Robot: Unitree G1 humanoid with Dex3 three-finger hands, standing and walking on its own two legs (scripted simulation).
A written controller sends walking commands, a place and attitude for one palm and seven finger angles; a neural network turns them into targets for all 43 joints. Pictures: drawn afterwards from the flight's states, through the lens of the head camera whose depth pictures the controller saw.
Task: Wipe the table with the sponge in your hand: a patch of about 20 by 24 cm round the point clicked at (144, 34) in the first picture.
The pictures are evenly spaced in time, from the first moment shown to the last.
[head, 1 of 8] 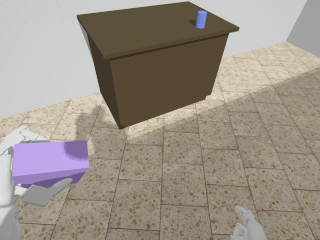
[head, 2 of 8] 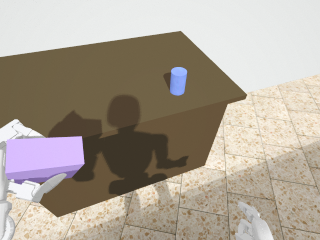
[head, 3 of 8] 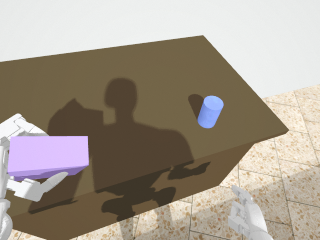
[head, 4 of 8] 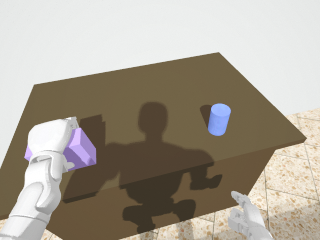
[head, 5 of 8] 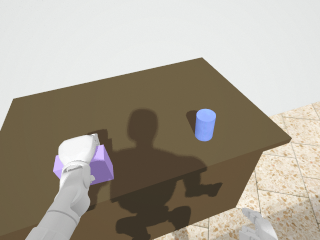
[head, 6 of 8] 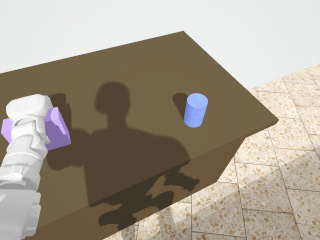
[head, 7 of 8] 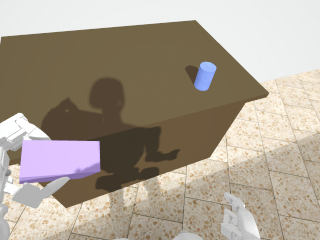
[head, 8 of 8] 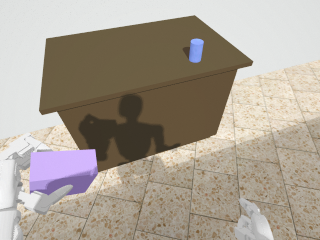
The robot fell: no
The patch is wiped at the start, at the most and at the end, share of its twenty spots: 0.00 0.95 0.95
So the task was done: yes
